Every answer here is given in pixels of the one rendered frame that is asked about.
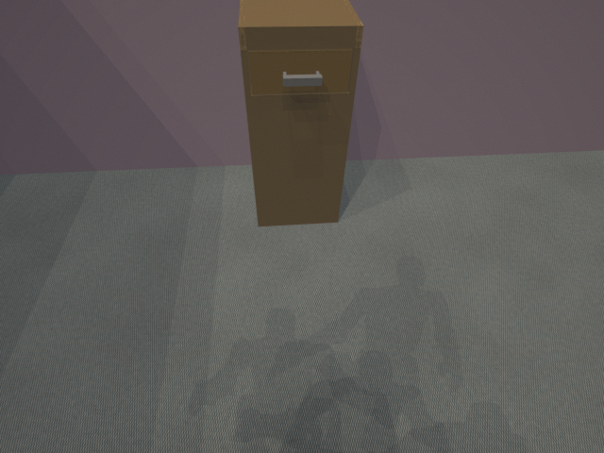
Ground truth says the handle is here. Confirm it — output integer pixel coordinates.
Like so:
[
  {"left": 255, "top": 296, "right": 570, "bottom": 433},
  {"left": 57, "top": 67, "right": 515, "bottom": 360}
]
[{"left": 283, "top": 71, "right": 323, "bottom": 87}]

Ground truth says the cabinet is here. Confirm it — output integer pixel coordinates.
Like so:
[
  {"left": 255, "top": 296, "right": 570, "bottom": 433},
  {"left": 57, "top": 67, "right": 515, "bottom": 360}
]
[{"left": 238, "top": 0, "right": 363, "bottom": 227}]

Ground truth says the drawer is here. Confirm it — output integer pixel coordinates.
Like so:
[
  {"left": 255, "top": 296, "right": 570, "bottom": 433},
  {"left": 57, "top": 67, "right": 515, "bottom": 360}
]
[{"left": 248, "top": 48, "right": 353, "bottom": 94}]

